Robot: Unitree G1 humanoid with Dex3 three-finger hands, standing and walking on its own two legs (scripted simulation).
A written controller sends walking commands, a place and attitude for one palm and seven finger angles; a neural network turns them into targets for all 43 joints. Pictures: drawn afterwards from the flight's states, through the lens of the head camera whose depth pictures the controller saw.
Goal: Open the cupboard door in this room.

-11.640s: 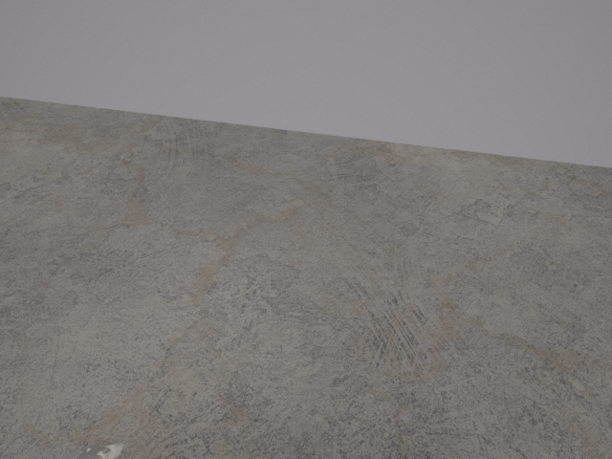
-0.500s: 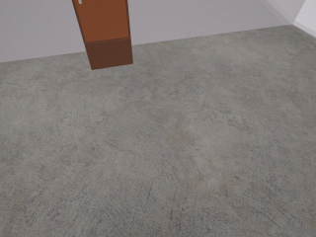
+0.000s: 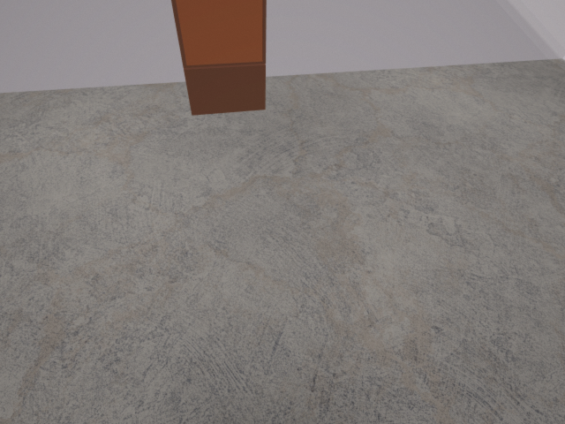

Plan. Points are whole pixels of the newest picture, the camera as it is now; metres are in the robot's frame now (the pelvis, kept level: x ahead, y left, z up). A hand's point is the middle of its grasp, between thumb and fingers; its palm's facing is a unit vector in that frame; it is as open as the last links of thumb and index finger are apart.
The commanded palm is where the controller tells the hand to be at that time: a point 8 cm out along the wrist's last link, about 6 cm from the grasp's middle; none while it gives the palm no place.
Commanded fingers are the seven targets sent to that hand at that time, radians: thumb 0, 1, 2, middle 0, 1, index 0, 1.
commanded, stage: stand and wait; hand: left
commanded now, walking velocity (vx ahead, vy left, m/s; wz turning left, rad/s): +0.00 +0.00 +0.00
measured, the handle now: out of the picture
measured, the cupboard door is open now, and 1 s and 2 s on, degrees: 0 0 0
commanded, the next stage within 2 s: turn or walk to find it in 0.68 s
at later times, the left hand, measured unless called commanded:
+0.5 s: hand out of the picture -0.02 +0.13 -0.17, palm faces +0.05 -0.98 -0.17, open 7.3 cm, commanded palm none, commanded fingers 0.00 0.90 0.90 -0.20 -0.30 -0.20 -0.30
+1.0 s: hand out of the picture +0.00 +0.15 -0.18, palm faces +0.10 -0.98 -0.17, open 7.3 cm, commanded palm none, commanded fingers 0.00 0.90 0.90 -0.20 -0.30 -0.20 -0.30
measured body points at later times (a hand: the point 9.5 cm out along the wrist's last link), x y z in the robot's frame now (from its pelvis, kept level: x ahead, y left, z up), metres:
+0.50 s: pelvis +0.00 -0.03 +0.01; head +0.00 -0.04 +0.46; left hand -0.02 +0.18 -0.15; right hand -0.01 -0.26 -0.16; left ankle +0.02 +0.11 -0.73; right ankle -0.01 -0.14 -0.73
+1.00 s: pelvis +0.01 -0.02 +0.00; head +0.01 -0.01 +0.45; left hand +0.00 +0.20 -0.16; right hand +0.00 -0.24 -0.16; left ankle +0.02 +0.11 -0.73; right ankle -0.01 -0.14 -0.73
